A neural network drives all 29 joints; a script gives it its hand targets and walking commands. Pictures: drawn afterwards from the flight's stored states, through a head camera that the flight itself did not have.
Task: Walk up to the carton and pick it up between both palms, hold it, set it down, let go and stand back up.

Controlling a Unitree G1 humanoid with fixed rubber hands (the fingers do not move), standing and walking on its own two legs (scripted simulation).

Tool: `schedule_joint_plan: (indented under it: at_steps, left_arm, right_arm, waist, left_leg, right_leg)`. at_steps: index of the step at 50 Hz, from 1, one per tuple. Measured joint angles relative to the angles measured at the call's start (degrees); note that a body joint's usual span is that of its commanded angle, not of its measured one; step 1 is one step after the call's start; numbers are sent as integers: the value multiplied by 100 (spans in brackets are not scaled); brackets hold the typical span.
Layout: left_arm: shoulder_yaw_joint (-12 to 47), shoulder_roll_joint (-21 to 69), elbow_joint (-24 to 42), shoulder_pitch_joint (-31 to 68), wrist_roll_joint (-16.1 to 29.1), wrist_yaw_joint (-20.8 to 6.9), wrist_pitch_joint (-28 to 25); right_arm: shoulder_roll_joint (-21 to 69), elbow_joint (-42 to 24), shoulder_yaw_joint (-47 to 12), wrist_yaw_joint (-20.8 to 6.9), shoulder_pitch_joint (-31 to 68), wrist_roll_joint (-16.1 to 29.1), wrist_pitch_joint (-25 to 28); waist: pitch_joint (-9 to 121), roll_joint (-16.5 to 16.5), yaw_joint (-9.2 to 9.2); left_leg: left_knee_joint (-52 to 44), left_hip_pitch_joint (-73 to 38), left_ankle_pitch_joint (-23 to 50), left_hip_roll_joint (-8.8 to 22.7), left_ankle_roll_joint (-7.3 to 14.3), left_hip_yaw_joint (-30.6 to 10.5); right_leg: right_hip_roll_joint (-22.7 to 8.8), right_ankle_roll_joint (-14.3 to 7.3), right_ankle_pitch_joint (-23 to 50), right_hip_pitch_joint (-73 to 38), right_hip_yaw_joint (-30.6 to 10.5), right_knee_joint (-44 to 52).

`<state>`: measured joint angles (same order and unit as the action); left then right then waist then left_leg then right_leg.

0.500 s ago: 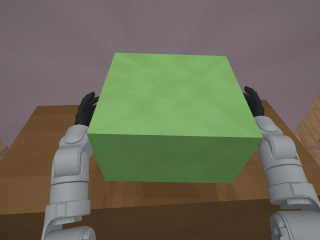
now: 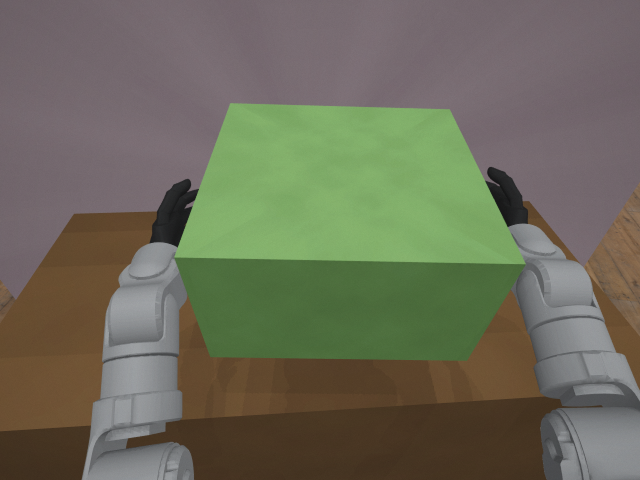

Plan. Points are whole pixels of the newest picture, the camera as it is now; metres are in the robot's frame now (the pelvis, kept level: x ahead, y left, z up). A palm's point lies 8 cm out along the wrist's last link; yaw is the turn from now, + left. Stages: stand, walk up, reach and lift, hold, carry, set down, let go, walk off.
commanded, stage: hold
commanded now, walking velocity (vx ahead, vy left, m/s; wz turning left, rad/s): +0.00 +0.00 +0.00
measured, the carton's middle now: (340, 222) +0.40 +0.00 +0.16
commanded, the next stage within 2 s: none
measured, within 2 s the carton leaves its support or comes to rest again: neither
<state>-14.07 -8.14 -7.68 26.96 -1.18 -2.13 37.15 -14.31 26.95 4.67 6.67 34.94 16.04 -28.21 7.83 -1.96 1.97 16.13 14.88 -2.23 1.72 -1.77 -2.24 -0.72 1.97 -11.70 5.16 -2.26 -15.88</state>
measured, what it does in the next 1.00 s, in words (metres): stands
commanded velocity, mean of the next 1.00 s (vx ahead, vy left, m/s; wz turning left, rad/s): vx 0.00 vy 0.00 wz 0.00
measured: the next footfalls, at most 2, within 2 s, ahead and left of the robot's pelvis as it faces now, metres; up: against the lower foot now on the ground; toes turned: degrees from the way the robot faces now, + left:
none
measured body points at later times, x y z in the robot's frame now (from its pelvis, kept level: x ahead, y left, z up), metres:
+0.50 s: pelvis +0.01 +0.00 +0.00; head -0.04 +0.01 +0.45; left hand +0.36 +0.20 +0.17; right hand +0.37 -0.21 +0.18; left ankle +0.07 +0.14 -0.75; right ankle -0.04 -0.14 -0.75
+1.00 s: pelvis +0.00 +0.00 +0.00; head -0.05 +0.02 +0.45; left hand +0.36 +0.20 +0.17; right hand +0.37 -0.21 +0.18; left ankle +0.07 +0.14 -0.75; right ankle -0.04 -0.14 -0.75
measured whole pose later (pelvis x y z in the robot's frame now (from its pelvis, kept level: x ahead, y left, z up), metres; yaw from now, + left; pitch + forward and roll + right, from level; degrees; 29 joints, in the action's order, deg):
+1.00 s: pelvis +0.00 +0.00 +0.00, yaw +0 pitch +0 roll -1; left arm -14.8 -7.5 -5.7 26.0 -1.6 -2.5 38.3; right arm -13.9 24.7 5.0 7.4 34.1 16.5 -29.9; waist 7.7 -1.9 2.4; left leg 16.0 14.0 -2.3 1.7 -1.9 -2.5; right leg -0.7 1.9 -11.7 4.3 -2.1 -15.7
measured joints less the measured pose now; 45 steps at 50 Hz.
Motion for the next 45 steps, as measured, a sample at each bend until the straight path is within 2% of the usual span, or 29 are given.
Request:
schedule_joint_plan:
  at_steps: [22, 45]
  left_arm:
    - [5, 91, 545, -341, 27, 20, 122]
    - [-85, 71, 246, -129, -40, -49, 105]
  right_arm:
    - [-33, -642, -67, 82, -314, 31, -230]
    - [37, -301, 20, 80, -93, 21, -200]
  waist:
    - [-51, 59, 51]
    - [-20, 24, 36]
  left_leg:
    - [-43, -114, -39, 11, -33, -21]
    - [-30, -93, -3, -6, -8, -24]
  right_leg:
    - [13, -34, -33, -115, 19, 45]
    - [0, -8, 5, -90, 15, 33]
